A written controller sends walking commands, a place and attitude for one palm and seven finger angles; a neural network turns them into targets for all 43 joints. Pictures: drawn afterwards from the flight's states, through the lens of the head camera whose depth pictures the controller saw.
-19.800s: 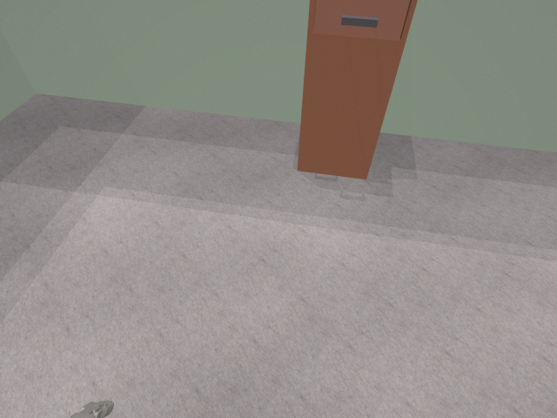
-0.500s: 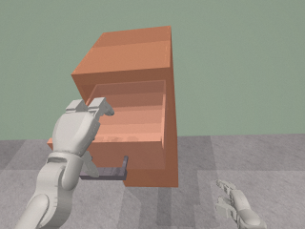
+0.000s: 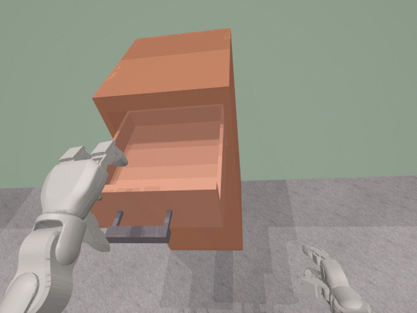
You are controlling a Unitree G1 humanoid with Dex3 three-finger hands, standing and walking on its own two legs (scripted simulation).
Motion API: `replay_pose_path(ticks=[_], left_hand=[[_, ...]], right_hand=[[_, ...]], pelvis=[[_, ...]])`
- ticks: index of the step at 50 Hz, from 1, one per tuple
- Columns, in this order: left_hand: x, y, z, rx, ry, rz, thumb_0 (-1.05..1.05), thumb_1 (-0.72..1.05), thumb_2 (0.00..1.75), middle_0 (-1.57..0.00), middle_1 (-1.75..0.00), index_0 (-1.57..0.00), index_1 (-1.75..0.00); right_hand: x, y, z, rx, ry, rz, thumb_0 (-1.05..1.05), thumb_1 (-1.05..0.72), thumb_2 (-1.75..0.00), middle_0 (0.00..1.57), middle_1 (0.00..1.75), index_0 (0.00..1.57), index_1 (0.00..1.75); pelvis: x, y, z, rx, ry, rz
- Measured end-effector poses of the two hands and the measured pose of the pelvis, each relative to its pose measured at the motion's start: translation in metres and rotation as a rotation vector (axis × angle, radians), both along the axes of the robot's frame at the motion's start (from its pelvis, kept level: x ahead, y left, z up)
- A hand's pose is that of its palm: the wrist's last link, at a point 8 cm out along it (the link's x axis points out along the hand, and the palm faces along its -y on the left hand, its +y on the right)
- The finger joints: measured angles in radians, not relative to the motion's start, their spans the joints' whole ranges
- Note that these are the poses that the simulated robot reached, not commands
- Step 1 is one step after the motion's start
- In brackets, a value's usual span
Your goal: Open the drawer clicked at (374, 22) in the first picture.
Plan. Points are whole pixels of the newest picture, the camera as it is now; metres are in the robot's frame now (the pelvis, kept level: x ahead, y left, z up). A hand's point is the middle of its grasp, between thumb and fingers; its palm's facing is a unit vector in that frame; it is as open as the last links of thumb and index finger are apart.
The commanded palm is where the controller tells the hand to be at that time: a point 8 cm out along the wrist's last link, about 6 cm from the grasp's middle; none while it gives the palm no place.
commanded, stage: draw the hand back to the body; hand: left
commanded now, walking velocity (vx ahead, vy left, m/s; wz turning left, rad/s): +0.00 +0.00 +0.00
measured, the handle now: (141, 224) +0.27 +0.20 +0.03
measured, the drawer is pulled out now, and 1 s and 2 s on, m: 0.29 0.29 0.29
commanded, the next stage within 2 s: step back with the hand held close in 1.28 s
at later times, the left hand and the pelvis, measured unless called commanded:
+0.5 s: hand (84, 202) +0.21 +0.21 +0.20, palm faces +0.33 -0.86 -0.38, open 13.3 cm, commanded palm +0.16 +0.26 +0.22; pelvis +0.01 +0.01 +0.00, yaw +1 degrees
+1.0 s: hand (44, 194) +0.21 +0.27 +0.21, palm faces +0.48 -0.78 -0.41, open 9.3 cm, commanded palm +0.15 +0.31 +0.22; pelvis +0.03 +0.03 +0.00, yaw +1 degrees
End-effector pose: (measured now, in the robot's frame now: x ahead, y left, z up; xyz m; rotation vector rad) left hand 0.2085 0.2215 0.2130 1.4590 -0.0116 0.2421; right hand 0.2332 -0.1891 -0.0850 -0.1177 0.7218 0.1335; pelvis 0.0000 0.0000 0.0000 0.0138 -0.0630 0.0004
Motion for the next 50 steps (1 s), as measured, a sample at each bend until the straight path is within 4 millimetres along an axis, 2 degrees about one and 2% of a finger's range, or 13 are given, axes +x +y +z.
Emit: replay_pose_path(ticks=[7,15,18,20,22,24,30,35,41,50], left_hand=[[-0.011,-0.003,-0.004,0.021,0.006,-0.075,0.00,-0.49,0.30,-0.32,-1.20,-0.32,-1.20],[-0.021,0.029,0.005,0.028,-0.035,0.019,0.00,-0.49,0.30,-0.32,-1.20,-0.32,-1.21],[-0.026,0.033,0.002,-0.468,-0.146,-0.095,-0.01,-0.48,0.30,-0.32,-1.20,-0.32,-1.20],[-0.030,0.031,-0.008,-0.711,-0.212,-0.151,-0.01,-0.46,0.31,-0.32,-1.18,-0.32,-1.18],[-0.035,0.028,-0.011,-0.855,-0.277,-0.197,-0.01,-0.43,0.33,-0.31,-1.16,-0.31,-1.16],[-0.038,0.030,-0.008,-0.924,-0.351,-0.232,-0.01,-0.39,0.34,-0.31,-1.13,-0.31,-1.14],[-0.040,0.051,0.013,-0.913,-0.518,-0.257,-0.01,-0.23,0.42,-0.30,-1.03,-0.30,-1.03],[-0.033,0.062,0.012,-0.909,-0.523,-0.238,-0.01,-0.07,0.49,-0.28,-0.92,-0.28,-0.92],[-0.031,0.067,0.003,-0.905,-0.450,-0.211,0.00,0.14,0.57,-0.27,-0.79,-0.26,-0.79],[-0.046,0.086,0.011,-0.845,-0.493,-0.142,0.00,0.45,0.71,-0.25,-0.59,-0.24,-0.59]], right_hand=[[0.003,0.003,0.005,-0.035,-0.028,0.004,0.01,-0.91,-0.90,0.20,0.29,0.20,0.30],[0.001,0.012,0.006,-0.031,-0.021,0.010,0.01,-0.91,-0.90,0.20,0.29,0.20,0.30],[-0.001,0.016,0.011,-0.037,-0.084,-0.008,0.01,-0.91,-0.90,0.20,0.29,0.20,0.30],[-0.007,0.017,0.017,-0.050,-0.121,-0.029,0.01,-0.91,-0.90,0.20,0.29,0.20,0.30],[-0.013,0.016,0.021,-0.079,-0.143,-0.041,0.01,-0.91,-0.90,0.20,0.29,0.20,0.30],[-0.020,0.015,0.023,-0.107,-0.149,-0.046,0.01,-0.91,-0.90,0.20,0.29,0.20,0.30],[-0.034,0.009,0.015,-0.148,-0.111,-0.062,0.01,-0.90,-0.90,0.20,0.29,0.21,0.30],[-0.037,0.007,0.009,-0.151,-0.079,-0.081,0.01,-0.90,-0.90,0.20,0.29,0.21,0.30],[-0.032,0.008,0.010,-0.147,-0.084,-0.097,0.02,-0.90,-0.90,0.20,0.29,0.21,0.30],[-0.016,0.015,0.016,-0.135,-0.118,-0.084,0.01,-0.90,-0.90,0.20,0.29,0.21,0.30]], pelvis=[[0.000,0.003,0.000,-0.003,0.001,0.004],[0.002,0.008,0.001,-0.006,-0.003,0.006],[0.001,0.010,0.000,-0.014,-0.011,0.013],[0.002,0.010,0.000,-0.018,-0.010,0.010],[0.005,0.010,0.000,-0.022,-0.010,0.011],[0.009,0.011,0.001,-0.026,-0.011,0.015],[0.019,0.016,0.001,-0.032,-0.018,0.023],[0.023,0.021,0.002,-0.033,-0.011,0.018],[0.026,0.026,0.002,-0.034,0.004,0.012],[0.026,0.026,0.002,-0.035,0.003,0.020]])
